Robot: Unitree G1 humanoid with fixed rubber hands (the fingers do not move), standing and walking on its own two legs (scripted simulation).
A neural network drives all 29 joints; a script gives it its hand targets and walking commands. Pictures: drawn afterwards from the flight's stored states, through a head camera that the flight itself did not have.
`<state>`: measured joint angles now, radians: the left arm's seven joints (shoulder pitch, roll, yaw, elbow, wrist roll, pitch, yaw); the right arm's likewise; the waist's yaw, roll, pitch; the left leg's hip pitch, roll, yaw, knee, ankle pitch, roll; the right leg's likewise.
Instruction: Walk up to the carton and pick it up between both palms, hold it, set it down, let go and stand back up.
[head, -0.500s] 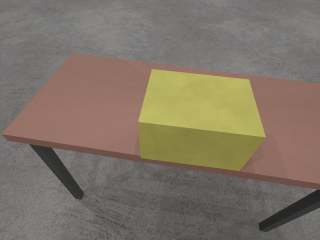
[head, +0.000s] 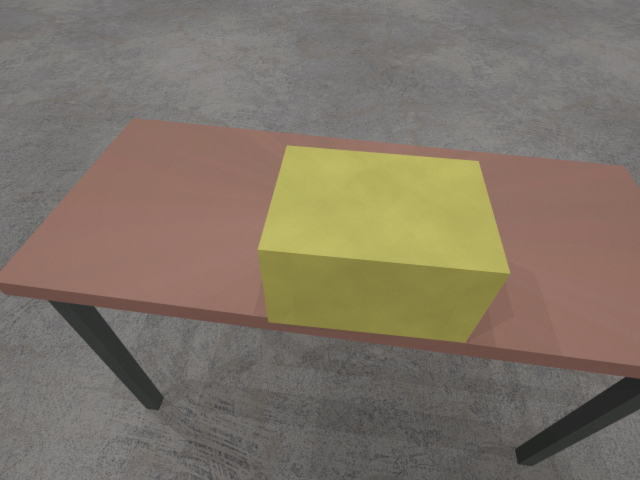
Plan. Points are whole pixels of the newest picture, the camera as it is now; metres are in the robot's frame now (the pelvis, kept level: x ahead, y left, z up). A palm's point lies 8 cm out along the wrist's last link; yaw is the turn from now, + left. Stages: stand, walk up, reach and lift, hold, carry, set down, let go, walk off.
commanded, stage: walk up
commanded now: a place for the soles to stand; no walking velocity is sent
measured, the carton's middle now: (373, 241) +0.46 -0.08 +0.02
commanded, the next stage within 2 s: reach and lift in 0.18 s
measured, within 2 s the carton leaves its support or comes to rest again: neither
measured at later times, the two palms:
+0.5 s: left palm (154, 471) +0.16 +0.22 -0.10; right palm out of the picture +0.13 -0.28 -0.09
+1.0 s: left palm (137, 464) +0.16 +0.23 -0.06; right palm out of the picture +0.13 -0.26 -0.06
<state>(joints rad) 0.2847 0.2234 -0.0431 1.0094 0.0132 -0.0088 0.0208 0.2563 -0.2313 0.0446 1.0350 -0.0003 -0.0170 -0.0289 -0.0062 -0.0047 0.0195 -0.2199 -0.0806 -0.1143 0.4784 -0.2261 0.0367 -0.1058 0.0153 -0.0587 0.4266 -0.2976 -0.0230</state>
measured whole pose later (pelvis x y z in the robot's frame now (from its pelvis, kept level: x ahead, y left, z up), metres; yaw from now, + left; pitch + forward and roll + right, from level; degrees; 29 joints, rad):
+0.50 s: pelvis -0.04 -0.02 -0.01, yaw -4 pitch -3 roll +0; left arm 0.04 0.24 0.12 0.43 0.10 0.60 -0.03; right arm -0.03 -0.26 0.02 0.74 0.08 0.12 0.07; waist -0.01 -0.05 0.13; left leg -0.30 0.01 0.01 0.61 -0.26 -0.01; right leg -0.24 0.04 -0.03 0.62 -0.34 -0.05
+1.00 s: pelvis -0.01 -0.03 +0.00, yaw -5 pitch -1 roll +1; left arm 0.21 0.33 0.08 0.42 -0.08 0.26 -0.04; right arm 0.21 -0.18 0.01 0.52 0.08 -0.03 -0.02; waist 0.01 -0.04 0.06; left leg -0.18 0.01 0.02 0.38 -0.17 -0.02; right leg -0.13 0.05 -0.02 0.40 -0.25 -0.06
